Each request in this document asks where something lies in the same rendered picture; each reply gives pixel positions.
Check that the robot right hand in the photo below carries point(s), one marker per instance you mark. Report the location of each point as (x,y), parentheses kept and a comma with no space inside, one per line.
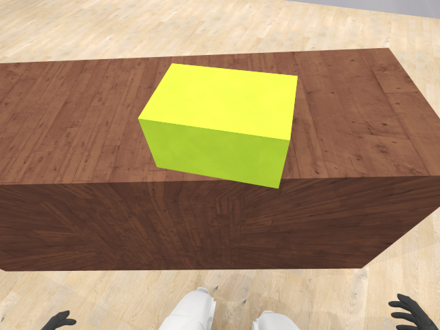
(417,316)

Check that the pedestal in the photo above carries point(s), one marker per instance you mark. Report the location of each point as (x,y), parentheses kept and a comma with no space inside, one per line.
(80,190)

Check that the carton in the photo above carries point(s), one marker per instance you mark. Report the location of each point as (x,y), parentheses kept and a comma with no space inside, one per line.
(224,123)

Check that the right robot thigh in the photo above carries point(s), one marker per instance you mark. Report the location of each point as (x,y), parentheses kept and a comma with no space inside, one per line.
(273,321)

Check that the left robot shin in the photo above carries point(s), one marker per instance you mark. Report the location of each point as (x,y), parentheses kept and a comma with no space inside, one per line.
(202,290)

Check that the robot left hand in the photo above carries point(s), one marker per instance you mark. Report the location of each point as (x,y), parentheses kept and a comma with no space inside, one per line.
(60,319)

